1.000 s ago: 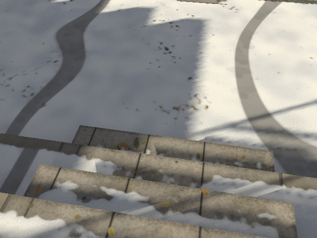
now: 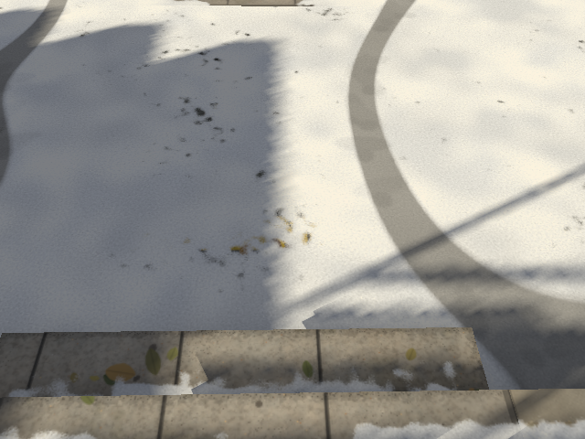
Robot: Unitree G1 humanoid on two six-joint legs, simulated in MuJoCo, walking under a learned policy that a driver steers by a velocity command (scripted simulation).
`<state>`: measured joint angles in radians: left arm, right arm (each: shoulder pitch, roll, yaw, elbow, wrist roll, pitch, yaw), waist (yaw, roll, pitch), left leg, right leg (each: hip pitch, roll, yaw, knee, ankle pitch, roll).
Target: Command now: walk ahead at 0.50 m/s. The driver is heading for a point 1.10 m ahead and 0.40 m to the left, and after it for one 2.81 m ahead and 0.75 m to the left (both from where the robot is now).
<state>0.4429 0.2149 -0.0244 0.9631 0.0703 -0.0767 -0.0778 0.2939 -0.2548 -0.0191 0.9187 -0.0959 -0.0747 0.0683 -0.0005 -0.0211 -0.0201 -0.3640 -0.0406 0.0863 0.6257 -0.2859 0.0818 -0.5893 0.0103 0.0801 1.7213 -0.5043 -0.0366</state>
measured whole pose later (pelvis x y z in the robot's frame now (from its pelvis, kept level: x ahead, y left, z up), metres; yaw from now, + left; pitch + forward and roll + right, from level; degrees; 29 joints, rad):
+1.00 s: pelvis +0.57 +0.05 -0.27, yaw +18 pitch +0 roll -3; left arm 0.55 0.17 -0.02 1.12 0.10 -0.07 -0.06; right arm 0.11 -0.22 -0.03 0.93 -0.09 -0.10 0.07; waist 0.09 0.02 0.01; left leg -0.35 0.03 0.05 0.50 -0.18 0.08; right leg -0.11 -0.10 -0.16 1.39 -0.81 0.04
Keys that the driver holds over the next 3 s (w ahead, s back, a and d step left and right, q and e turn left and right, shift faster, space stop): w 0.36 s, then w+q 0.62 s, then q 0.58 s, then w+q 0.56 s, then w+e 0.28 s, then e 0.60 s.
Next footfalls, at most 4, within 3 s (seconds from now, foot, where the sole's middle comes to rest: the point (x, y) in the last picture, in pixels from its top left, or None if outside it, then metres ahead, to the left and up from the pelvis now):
0.40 right None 0.37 -0.14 -0.90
0.94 left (237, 431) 0.65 0.17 -1.04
1.38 right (284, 365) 0.92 0.04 -1.18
2.06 left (159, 391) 0.77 0.40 -1.04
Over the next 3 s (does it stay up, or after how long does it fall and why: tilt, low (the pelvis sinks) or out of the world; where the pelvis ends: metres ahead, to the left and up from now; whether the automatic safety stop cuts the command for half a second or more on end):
stays up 0.97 0.49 -0.43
